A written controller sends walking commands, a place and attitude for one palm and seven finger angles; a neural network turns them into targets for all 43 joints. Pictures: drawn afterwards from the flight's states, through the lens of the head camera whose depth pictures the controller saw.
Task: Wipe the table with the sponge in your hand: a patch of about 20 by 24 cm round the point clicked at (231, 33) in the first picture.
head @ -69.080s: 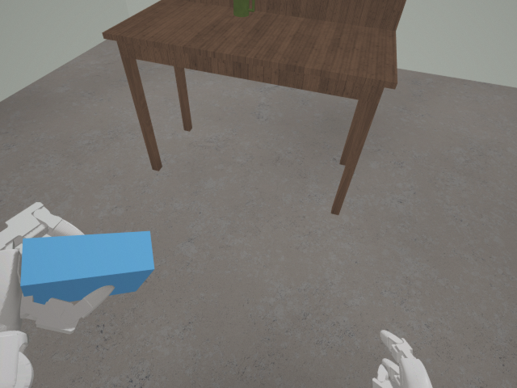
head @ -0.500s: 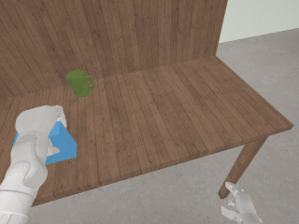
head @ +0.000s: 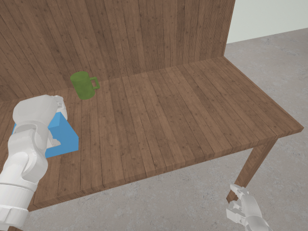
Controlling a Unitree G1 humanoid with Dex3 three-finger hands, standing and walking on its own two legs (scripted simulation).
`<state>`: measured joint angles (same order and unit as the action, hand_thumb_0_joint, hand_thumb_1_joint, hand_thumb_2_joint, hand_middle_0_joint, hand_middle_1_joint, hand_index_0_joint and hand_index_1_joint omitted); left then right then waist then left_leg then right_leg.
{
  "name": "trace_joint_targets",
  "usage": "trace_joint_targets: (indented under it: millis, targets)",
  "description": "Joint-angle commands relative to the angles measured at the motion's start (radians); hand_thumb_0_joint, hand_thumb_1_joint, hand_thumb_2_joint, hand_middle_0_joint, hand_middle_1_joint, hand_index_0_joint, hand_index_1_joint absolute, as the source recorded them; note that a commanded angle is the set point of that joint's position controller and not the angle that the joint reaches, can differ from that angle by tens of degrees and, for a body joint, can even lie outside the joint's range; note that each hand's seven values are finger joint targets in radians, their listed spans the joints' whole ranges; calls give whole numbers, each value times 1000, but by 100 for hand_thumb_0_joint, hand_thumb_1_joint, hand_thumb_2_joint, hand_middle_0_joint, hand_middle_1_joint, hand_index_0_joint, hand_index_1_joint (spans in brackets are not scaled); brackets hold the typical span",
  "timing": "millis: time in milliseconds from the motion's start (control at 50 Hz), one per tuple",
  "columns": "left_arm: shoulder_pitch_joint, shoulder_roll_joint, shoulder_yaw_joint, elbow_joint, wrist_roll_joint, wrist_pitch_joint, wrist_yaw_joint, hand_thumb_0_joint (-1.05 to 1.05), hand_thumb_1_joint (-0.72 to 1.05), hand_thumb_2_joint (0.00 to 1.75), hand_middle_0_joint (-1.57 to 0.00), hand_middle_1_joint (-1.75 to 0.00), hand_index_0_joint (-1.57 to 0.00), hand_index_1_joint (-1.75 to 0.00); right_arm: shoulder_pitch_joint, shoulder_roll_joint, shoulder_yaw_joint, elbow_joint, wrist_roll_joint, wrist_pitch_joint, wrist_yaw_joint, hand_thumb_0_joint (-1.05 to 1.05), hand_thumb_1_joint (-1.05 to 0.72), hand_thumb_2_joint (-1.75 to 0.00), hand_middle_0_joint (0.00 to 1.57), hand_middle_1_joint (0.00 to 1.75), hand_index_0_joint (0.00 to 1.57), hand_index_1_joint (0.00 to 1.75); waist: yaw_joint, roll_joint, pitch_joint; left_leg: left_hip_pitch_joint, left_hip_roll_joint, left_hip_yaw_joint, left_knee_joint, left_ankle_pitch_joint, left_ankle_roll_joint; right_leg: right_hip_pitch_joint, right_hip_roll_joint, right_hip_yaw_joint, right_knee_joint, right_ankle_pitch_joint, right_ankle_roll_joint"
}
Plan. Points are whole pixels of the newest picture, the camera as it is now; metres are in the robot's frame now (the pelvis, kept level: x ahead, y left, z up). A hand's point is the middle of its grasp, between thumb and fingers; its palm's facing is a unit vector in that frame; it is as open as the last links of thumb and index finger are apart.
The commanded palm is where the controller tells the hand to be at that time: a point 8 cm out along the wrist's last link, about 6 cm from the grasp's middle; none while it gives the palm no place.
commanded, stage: lift the sponge slowly off the table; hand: left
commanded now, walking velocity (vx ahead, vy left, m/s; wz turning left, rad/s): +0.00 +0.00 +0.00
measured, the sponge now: (52, 140) +0.29 +0.33 +0.08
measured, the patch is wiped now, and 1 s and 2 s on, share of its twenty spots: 0.90 0.90 0.90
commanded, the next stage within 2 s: bring the sponge back beside the body in 0.62 s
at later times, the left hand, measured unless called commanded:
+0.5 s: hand (44, 115) +0.30 +0.31 +0.18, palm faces +0.09 -0.04 -1.00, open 9.2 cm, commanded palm +0.27 +0.31 +0.25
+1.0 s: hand (41, 128) +0.27 +0.31 +0.16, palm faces +0.08 -0.07 -0.99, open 9.2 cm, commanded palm +0.23 +0.31 +0.24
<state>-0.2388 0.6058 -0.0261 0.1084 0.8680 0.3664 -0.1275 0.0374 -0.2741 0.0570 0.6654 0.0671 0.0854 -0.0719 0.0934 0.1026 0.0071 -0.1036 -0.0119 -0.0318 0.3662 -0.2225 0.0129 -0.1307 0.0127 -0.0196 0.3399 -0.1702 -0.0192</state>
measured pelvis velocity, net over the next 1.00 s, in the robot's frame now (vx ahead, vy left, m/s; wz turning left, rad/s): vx -0.01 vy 0.00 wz -0.01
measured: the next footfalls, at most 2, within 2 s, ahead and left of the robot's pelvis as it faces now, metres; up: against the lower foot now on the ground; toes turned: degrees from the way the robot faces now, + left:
none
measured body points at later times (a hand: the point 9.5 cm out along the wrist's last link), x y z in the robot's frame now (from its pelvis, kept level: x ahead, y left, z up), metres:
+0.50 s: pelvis +0.00 +0.00 +0.00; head -0.01 -0.04 +0.45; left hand +0.29 +0.31 +0.23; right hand +0.24 -0.21 -0.09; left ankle -0.01 +0.11 -0.75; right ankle +0.01 -0.11 -0.75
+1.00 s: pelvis -0.01 +0.00 +0.00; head -0.02 -0.04 +0.45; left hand +0.26 +0.31 +0.22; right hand +0.23 -0.21 -0.09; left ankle -0.01 +0.11 -0.75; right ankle +0.01 -0.11 -0.75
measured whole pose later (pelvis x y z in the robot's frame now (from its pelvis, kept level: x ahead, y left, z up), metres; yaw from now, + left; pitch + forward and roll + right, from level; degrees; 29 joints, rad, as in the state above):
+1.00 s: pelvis -0.01 +0.00 +0.00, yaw -1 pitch -3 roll +0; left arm -0.12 0.65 0.03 -0.11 0.81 0.38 -0.19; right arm 0.05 -0.29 0.05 0.64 0.06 0.10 -0.05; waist 0.11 0.11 0.01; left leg -0.11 -0.01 -0.02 0.40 -0.24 0.01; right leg -0.15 0.01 -0.01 0.38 -0.18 -0.02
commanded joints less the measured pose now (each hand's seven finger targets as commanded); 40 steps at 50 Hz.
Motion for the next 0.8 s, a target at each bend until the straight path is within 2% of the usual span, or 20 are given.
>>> trace_joint_targets:
  millis: [0, 20, 40, 100, 180, 200, 260, 300, 360, 400, 420, 460, 500, 520, 600, 620, 660, 700, 720, 780]
  targets:
    - [-353, 319, 177, -225, 29, -7, 23, 0, 10, 130, -120, -160, -120, -160, -199, -123, -41, -184, 2, -51, -4, 0, -90, -90, 20, 30, 20, 30, 3, -28, -267, 1, -20, -11, -37, 246, 34, 142, 12, 47, -16, 170, -64]
    - [-359, 326, 179, -226, 36, -10, 22, 0, 10, 130, -120, -160, -120, -160, -186, -121, -42, -180, -3, -53, -4, 0, -90, -90, 20, 30, 20, 30, 9, -22, -285, 0, -23, -6, -28, 265, 36, 155, 4, 29, -6, 185, -61]
    - [-372, 300, 154, -226, 38, -15, 18, 0, 10, 130, -120, -160, -120, -160, -184, -118, -41, -176, -2, -52, -4, 0, -90, -90, 20, 30, 20, 30, -3, -19, -266, 4, -21, -5, -29, 274, 34, 142, 7, 25, -10, 199, -61]
    - [-356, 334, 195, -300, 27, -28, 17, 0, 10, 130, -120, -160, -120, -160, -201, -117, -41, -195, -1, -56, -1, 0, -90, -90, 20, 30, 20, 30, 11, 18, -291, 19, -19, -16, -31, 293, 34, 158, 13, 44, -4, 212, -68]
    - [-352, 336, 198, -255, 28, -19, 22, 0, 10, 130, -120, -160, -120, -160, -180, -121, -44, -178, -6, -45, 2, 0, -90, -90, 20, 30, 20, 30, 13, -28, -256, -7, -19, -11, -32, 287, 30, 152, 6, 27, -6, 215, -61]
    - [-365, 357, 221, -295, 21, -19, 24, 0, 10, 130, -120, -160, -120, -160, -204, -120, -41, -193, 0, -51, 3, 0, -90, -90, 20, 30, 20, 30, 18, 3, -264, -3, -18, -17, -36, 287, 29, 156, 13, 51, -3, 203, -71]
    - [-372, 326, 188, -280, 19, -3, 26, 0, 10, 130, -120, -160, -120, -160, -191, -118, -43, -186, -5, -50, 6, 0, -90, -90, 20, 30, 20, 30, 18, 2, -269, -2, -19, -12, -32, 302, 26, 159, 4, 31, -2, 221, -67]
    - [-380, 337, 195, -301, 13, 10, 18, 0, 10, 130, -120, -160, -120, -160, -217, -118, -39, -195, 4, -52, 6, 0, -90, -90, 20, 30, 20, 30, 15, 10, -271, 0, -18, -18, -35, 281, 27, 150, 12, 55, -4, 196, -72]
    - [-393, 306, 153, -262, 15, 31, 1, 0, 10, 130, -120, -160, -120, -160, -200, -122, -40, -184, 1, -47, 6, 0, -90, -90, 20, 30, 20, 30, 8, -29, -255, -6, -16, -14, -35, 282, 27, 138, 4, 27, -7, 204, -62]
    - [-398, 324, 171, -312, 11, 37, -10, 0, 10, 130, -120, -160, -120, -160, -228, -119, -36, -205, 5, -53, 8, 0, -90, -90, 20, 30, 20, 30, 15, 1, -280, 2, -16, -17, -32, 281, 29, 146, 7, 52, -2, 203, -71]
    - [-394, 349, 191, -309, 16, 39, -12, 0, 10, 130, -120, -160, -120, -160, -204, -121, -38, -198, -2, -57, 7, 0, -90, -90, 20, 30, 20, 30, 25, -24, -314, 0, -18, -14, -22, 310, 31, 171, -2, 30, 17, 230, -67]
    - [-401, 330, 160, -256, 19, 48, -28, 0, 10, 130, -120, -160, -120, -160, -199, -122, -35, -186, 1, -43, 5, 0, -90, -90, 20, 30, 20, 30, 7, -49, -267, -7, -17, -11, -30, 286, 31, 142, 1, 26, -1, 217, -59]
    - [-428, 363, 187, -280, 17, 45, -34, 0, 10, 130, -120, -160, -120, -160, -219, -122, -32, -198, 6, -47, 4, 0, -90, -90, 20, 30, 20, 30, 8, -32, -259, -11, -14, -18, -35, 248, 32, 126, 8, 52, -7, 167, -66]
    - [-436, 357, 178, -257, 27, 47, -35, 0, 10, 130, -120, -160, -120, -160, -203, -120, -30, -194, 1, -49, 4, 0, -90, -90, 20, 30, 20, 30, 15, -41, -268, -22, -17, -11, -30, 254, 31, 134, -2, 28, 3, 163, -63]
    - [-421, 338, 168, -302, 18, 27, -46, 0, 10, 130, -120, -160, -120, -160, -218, -116, -29, -210, 4, -50, 7, 0, -90, -90, 20, 30, 20, 30, 14, 1, -283, -5, -13, -19, -32, 256, 29, 133, 7, 47, 1, 167, -71]
    - [-414, 343, 175, -284, 19, 25, -44, 0, 10, 130, -120, -160, -120, -160, -199, -115, -30, -202, -1, -53, 6, 0, -90, -90, 20, 30, 20, 30, 20, -14, -299, -8, -16, -12, -21, 269, 30, 147, -4, 32, 10, 181, -66]
    - [-399, 343, 171, -244, 19, 21, -46, 0, 10, 130, -120, -160, -120, -160, -189, -120, -30, -191, -2, -43, 6, 0, -90, -90, 20, 30, 20, 30, 9, -34, -255, -21, -14, -14, -32, 243, 28, 126, 0, 28, -4, 164, -61]
    - [-418, 360, 191, -272, 17, 14, -42, 0, 10, 130, -120, -160, -120, -160, -210, -119, -29, -204, 2, -48, 5, 0, -90, -90, 20, 30, 20, 30, 11, -13, -256, -19, -11, -18, -34, 223, 28, 117, 6, 54, -7, 134, -70]
    - [-400, 359, 197, -267, 18, 12, -38, 0, 10, 130, -120, -160, -120, -160, -192, -117, -31, -204, -4, -52, 5, 0, -90, -90, 20, 30, 20, 30, 24, -38, -282, -25, -14, -12, -21, 242, 29, 142, -7, 38, 9, 155, -66]
    - [-305, 370, 228, -323, 3, -2, -30, 0, 10, 130, -120, -160, -120, -160, -195, -116, -38, -209, -9, -43, 11, 0, -90, -90, 20, 30, 20, 30, 36, -11, -297, -13, -17, -12, -13, 279, 30, 161, -6, 46, 19, 211, -65]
